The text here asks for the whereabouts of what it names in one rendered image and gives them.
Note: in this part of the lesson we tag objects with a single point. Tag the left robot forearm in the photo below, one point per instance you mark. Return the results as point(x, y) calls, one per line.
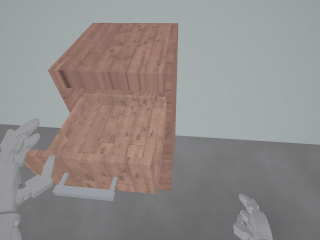
point(9, 221)

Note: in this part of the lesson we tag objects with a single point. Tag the cabinet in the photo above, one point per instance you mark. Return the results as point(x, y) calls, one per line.
point(132, 59)

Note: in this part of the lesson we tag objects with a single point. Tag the handle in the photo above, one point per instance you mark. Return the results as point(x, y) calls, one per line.
point(84, 192)

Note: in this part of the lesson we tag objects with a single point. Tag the left robot hand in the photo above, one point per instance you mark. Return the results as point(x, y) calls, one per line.
point(14, 147)

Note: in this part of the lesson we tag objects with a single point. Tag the drawer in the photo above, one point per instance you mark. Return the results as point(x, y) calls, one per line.
point(107, 136)

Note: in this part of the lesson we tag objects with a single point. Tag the right robot hand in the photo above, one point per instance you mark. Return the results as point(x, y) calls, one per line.
point(257, 223)

